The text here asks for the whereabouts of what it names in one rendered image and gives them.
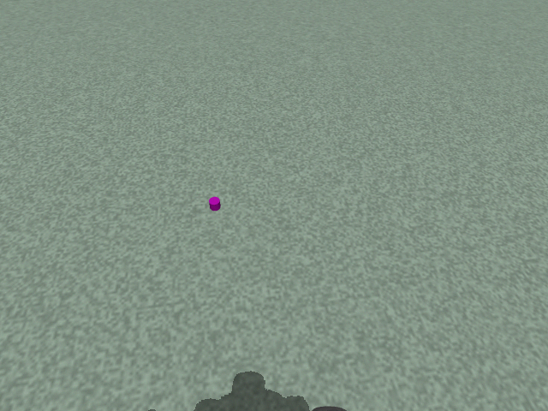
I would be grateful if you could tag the tin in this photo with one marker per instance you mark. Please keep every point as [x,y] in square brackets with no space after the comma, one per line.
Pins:
[214,203]

